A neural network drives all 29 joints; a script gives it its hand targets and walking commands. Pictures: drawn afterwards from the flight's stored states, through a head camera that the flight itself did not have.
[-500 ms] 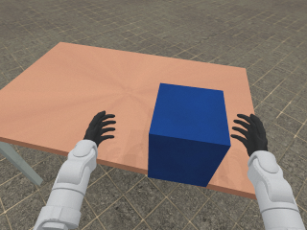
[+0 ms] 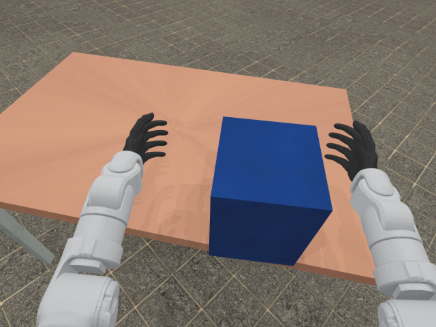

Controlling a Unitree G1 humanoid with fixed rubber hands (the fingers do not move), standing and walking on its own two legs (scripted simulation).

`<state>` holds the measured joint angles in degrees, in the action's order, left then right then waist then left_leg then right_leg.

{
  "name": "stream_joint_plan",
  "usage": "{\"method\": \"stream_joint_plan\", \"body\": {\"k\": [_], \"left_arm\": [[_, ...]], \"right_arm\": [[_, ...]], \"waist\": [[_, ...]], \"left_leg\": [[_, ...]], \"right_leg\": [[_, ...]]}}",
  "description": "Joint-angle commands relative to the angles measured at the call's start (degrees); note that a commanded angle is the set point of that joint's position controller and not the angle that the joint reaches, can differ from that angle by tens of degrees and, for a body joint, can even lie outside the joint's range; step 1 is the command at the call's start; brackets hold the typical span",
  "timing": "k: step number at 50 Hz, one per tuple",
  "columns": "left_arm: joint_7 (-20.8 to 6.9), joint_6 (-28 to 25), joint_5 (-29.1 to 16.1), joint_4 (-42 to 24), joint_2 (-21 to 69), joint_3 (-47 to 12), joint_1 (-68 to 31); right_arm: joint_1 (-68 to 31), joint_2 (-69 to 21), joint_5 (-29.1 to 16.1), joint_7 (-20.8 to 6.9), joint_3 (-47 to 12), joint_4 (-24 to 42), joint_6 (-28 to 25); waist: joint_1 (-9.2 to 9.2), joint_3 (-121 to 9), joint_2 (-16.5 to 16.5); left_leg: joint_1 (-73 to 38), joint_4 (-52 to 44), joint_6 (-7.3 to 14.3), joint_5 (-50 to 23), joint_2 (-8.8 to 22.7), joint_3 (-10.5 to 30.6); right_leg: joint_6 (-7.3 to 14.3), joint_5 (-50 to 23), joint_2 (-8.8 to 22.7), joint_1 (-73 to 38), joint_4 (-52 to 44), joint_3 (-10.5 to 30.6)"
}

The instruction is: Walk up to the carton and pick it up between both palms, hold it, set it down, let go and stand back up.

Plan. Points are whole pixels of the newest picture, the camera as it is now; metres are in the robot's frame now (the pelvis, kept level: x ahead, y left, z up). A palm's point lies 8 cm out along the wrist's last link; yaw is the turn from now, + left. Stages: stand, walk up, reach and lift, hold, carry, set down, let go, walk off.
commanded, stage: reach and lift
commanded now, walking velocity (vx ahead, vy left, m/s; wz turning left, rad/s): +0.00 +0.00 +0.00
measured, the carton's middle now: (259, 194) +0.40 -0.12 -0.02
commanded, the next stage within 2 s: none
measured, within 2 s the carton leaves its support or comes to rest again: neither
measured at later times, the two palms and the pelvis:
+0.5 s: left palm (138, 117) +0.46 +0.12 +0.17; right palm (366, 141) +0.38 -0.28 +0.16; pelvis -0.01 +0.01 +0.00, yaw -1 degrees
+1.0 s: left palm (156, 157) +0.45 +0.10 +0.07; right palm (339, 179) +0.37 -0.27 +0.06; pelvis -0.01 +0.00 -0.01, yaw +1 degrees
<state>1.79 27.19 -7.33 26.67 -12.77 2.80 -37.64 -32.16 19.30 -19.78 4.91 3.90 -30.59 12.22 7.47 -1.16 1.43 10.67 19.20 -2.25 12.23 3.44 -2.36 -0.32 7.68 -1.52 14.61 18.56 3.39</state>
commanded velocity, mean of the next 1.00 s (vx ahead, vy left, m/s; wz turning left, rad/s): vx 0.00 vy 0.00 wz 0.00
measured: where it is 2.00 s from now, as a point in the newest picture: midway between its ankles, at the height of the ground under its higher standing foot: outside the picture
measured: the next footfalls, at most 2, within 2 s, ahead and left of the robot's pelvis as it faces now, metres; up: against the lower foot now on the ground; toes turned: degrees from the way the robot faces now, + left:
none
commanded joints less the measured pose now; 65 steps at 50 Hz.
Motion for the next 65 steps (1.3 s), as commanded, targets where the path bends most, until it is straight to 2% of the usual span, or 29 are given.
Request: {"method": "stream_joint_plan", "body": {"k": [1,3,4,6,10,13,14,16,21,22,24,28,32,34,35,39,40,42,44,46,49,52,53,55,58,59,63,64,65], "left_arm": [[1.85,-2.86,-0.17,-13.32,-8.53,2.67,-27.63],[2.74,-2.3,0.34,-17.11,-7.94,2.03,-29.56],[2.82,-2.01,0.28,-13.73,-9.25,1.58,-33.04],[3.5,-1.42,0.15,-15.44,-8.51,1.46,-32.53],[3.24,-0.86,-0.83,-7.53,-9.43,1.23,-37.96],[2.3,-1.14,-1.56,3.38,-9.33,-0.4,-38.59],[1.97,-1.62,-1.24,7.05,-10.03,0.23,-38.08],[1.55,-2.72,-2.37,11.18,-9.03,-1.37,-39.82],[2.58,-8.19,-5.48,16.33,-9.81,-3.69,-47.49],[2.96,-9.13,-5.57,17.35,-9.22,-4.63,-47.63],[3.41,-10.77,-6.72,20.09,-9.2,-5.5,-49.1],[3.58,-13.8,-3.96,23.68,-8.33,-3.97,-47.11],[3.43,-18.14,-0.93,23.54,-8.95,-0.82,-45.03],[3.52,-20.53,0.88,25.37,-7.36,-0.83,-45.22],[3.61,-22.09,1.66,25.64,-7.55,-0.73,-45.51],[4.25,-27.21,-0.06,29.16,-4.94,-3.49,-47.71],[4.59,-28.61,-1.14,28.38,-4.4,-4.07,-47.79],[4.65,-30.55,-1.2,33.51,-4.34,-4.99,-46.92],[4.87,-33.45,-3.82,33.23,-4.32,-6.55,-50.02],[4.68,-35.22,-3.82,37.91,-3.01,-7.49,-48.69],[3.55,-38.89,-6.09,43.84,-4.53,-7.71,-48.4],[2.94,-42.37,-5.84,47.78,-4.19,-7.78,-47.31],[2.77,-43.39,-5.8,50.71,-4.22,-7.0,-45.77],[2.6,-45.41,-4.97,51.18,-4.5,-5.99,-44.67],[2.93,-47.17,-3.58,50.36,-3.63,-5.63,-44.59],[3.0,-47.32,-3.34,50.64,-4.08,-5.06,-45.39],[4.04,-47.91,-2.84,46.98,-2.99,-4.74,-47.34],[4.35,-47.93,-2.77,45.91,-2.34,-5.53,-47.97],[4.56,-48.02,-3.14,45.1,-2.28,-5.49,-49.28]], "right_arm": [[-27.89,11.51,-0.83,-0.17,2.87,12.74,-2.78],[-27.67,12.0,-1.74,-0.25,3.65,9.66,-2.18],[-30.11,12.16,-1.38,-0.45,3.83,6.45,-1.64],[-29.71,13.02,-2.13,-0.79,3.94,6.02,-1.49],[-35.77,14.18,-1.99,-1.21,4.06,-0.21,-0.35],[-38.3,13.29,-2.2,-1.59,1.81,-5.71,0.39],[-38.52,12.66,-2.21,-1.65,0.89,-7.24,0.47],[-40.91,12.45,-2.34,-1.81,0.2,-9.63,0.44],[-49.37,11.97,-0.41,-2.42,0.4,-8.08,-1.29],[-49.04,11.56,-0.29,-2.5,0.39,-8.73,-1.42],[-49.61,10.87,0.8,-2.33,0.45,-10.35,-1.53],[-44.85,8.75,3.14,-1.66,1.52,-17.81,-3.12],[-42.37,6.57,4.21,-0.41,1.09,-16.51,-7.44],[-41.0,5.56,5.66,-0.13,2.33,-20.5,-9.27],[-40.07,4.59,6.19,-0.04,2.58,-21.29,-10.26],[-40.48,3.14,6.32,-0.72,2.29,-25.06,-13.45],[-40.78,3.43,5.95,-0.99,2.09,-23.66,-14.38],[-39.67,3.14,5.43,-1.06,1.15,-27.08,-15.58],[-42.6,3.67,4.86,-1.19,1.26,-24.39,-17.65],[-41.88,3.96,5.66,-1.0,1.78,-26.71,-19.02],[-43.83,2.6,5.7,-0.24,0.38,-24.26,-21.73],[-44.28,2.28,6.86,0.47,1.04,-24.85,-24.65],[-43.71,1.07,6.68,0.57,0.1,-25.57,-25.16],[-42.95,-0.11,6.59,0.74,-0.68,-25.85,-26.83],[-41.94,-0.05,5.94,0.87,-0.68,-27.82,-28.77],[-42.41,0.09,5.84,1.01,-1.22,-28.12,-29.08],[-41.98,0.7,5.64,1.09,-0.77,-29.93,-30.52],[-42.07,0.44,5.24,0.9,-0.47,-31.12,-30.54],[-42.2,0.65,5.02,0.65,-0.64,-31.69,-30.4]], "waist": [[-0.43,-34.28,1.0],[0.25,-36.01,-3.3],[1.03,-35.62,-3.76],[1.21,-38.88,-5.14],[1.77,-35.1,-4.67],[2.05,-31.56,-1.86],[1.15,-28.81,-0.77],[1.41,-26.75,-0.06],[0.46,-34.17,0.84],[0.93,-35.12,-0.22],[1.14,-36.58,0.62],[1.97,-36.97,-0.79],[1.14,-41.06,-0.6],[2.1,-39.08,-3.05],[1.72,-38.26,-4.52],[3.35,-37.01,-6.13],[3.26,-38.94,-6.66],[3.75,-38.05,-7.02],[3.62,-42.73,-7.71],[5.04,-42.48,-7.98],[4.48,-45.54,-2.79],[4.62,-48.35,-1.23],[3.88,-47.44,0.63],[3.3,-48.9,1.86],[3.29,-51.56,-0.2],[3.1,-51.57,0.47],[3.17,-53.72,-1.71],[3.76,-53.63,-3.95],[3.62,-53.8,-4.34]], "left_leg": [[-8.66,1.93,0.96,-15.74,-5.28,-1.13],[-10.88,2.92,-0.27,-18.74,-4.97,-1.15],[-10.12,2.98,-0.3,-17.42,-4.88,-1.17],[-12.26,3.86,-0.93,-21.0,-4.61,-0.92],[-9.34,2.75,-0.56,-16.18,-4.42,-0.45],[-7.1,1.14,0.81,-12.12,-4.45,-0.17],[-5.71,0.37,1.5,-10.23,-4.49,-0.19],[-4.62,-0.59,1.57,-9.03,-4.44,0.28],[-4.39,1.05,1.89,-7.8,-4.17,0.47],[-4.83,1.08,1.72,-7.91,-3.86,0.51],[-4.49,1.43,2.01,-7.59,-3.47,0.88],[-5.69,2.39,1.0,-12.34,-3.51,1.47],[-4.6,3.51,0.76,-16.67,-4.15,1.01],[-3.29,3.27,-0.49,-16.06,-4.0,0.88],[-2.49,3.35,-0.53,-15.47,-4.24,0.83],[-2.05,3.22,-1.1,-11.07,-3.87,1.14],[-2.54,4.13,-1.31,-12.49,-3.86,1.41],[-1.65,5.5,-1.35,-11.29,-3.83,1.69],[-0.5,6.76,-1.4,-11.58,-4.05,2.17],[0.89,7.98,-1.76,-11.17,-3.72,2.66],[6.96,10.04,-0.6,-10.04,-4.31,2.28],[11.97,11.22,-0.25,-9.87,-4.62,2.69],[14.53,11.31,0.18,-8.72,-4.81,2.42],[17.35,12.0,0.68,-10.52,-5.26,2.35],[16.8,13.06,-0.41,-13.43,-5.02,2.28],[16.86,13.52,-0.23,-13.67,-5.05,2.15],[13.14,14.8,-1.28,-15.21,-5.01,2.01],[12.02,15.57,-1.87,-16.22,-4.81,2.32],[11.01,16.02,-1.96,-15.95,-4.72,2.39]], "right_leg": [[-4.62,-34.39,-2.81,-12.95,5.08,-3.32],[-4.18,-35.34,-3.21,-11.89,5.35,-3.63],[-3.88,-33.61,-3.0,-9.88,4.43,-4.0],[-4.04,-36.86,-3.28,-9.81,4.86,-4.21],[-3.66,-32.07,-2.87,-7.78,3.81,-4.35],[-3.86,-29.71,-2.5,-8.13,2.73,-4.3],[-4.01,-28.5,-2.22,-8.09,2.41,-3.83],[-3.78,-26.42,-2.32,-7.54,1.57,-4.05],[-3.2,-21.19,-2.46,-4.77,2.41,-4.57],[-2.82,-20.58,-2.28,-3.94,2.47,-4.59],[-2.57,-19.69,-2.15,-2.39,2.59,-4.99],[-2.68,-22.65,-2.43,-1.54,2.3,-5.38],[-3.48,-28.48,-2.41,-5.12,3.5,-4.98],[-3.41,-27.34,-2.37,-4.41,3.09,-5.49],[-3.38,-26.33,-2.03,-3.57,2.99,-5.45],[-2.88,-20.29,-1.48,1.82,2.28,-6.15],[-2.55,-20.86,-1.52,2.82,2.59,-6.28],[-2.36,-19.59,-1.26,5.51,2.96,-6.38],[-2.42,-19.91,-1.04,7.24,4.31,-6.46],[-2.32,-20.19,-1.01,7.87,5.27,-6.86],[-3.18,-23.95,-0.43,4.93,7.89,-6.12],[-3.62,-27.04,-0.37,3.67,10.89,-5.87],[-3.84,-26.98,0.01,3.41,11.58,-5.47],[-4.24,-31.43,0.22,0.09,13.67,-4.68],[-3.54,-32.41,-0.07,0.46,14.55,-4.88],[-3.76,-32.29,-0.15,0.99,14.66,-4.71],[-3.03,-29.42,-0.82,5.91,14.23,-5.52],[-2.46,-28.82,-0.87,8.55,14.31,-5.43],[-2.27,-27.1,-0.95,10.02,14.06,-5.58]]}}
